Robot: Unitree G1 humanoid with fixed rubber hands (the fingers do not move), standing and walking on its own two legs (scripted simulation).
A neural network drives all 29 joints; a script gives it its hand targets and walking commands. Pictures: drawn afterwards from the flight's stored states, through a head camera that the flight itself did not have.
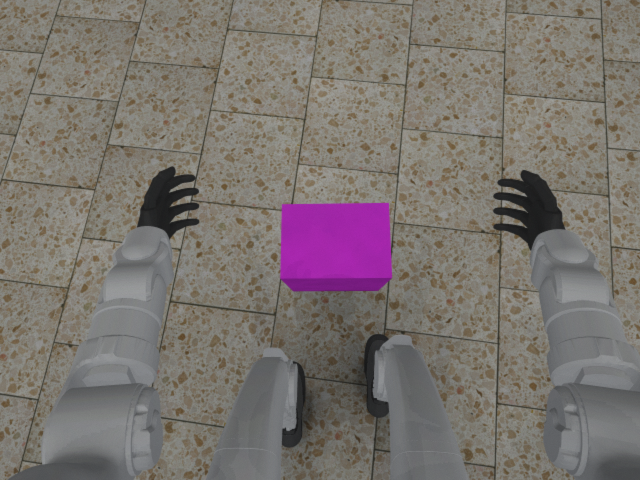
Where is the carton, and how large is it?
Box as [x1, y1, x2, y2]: [280, 203, 391, 290]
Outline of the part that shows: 388,203 282,204 280,278 292,290 379,289 391,278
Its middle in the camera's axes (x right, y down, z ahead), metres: +0.04 +0.02 +0.96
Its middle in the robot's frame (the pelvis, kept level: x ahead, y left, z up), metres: +0.46 -0.01 -0.54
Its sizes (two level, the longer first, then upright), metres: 0.235 0.165 0.266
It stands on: the floor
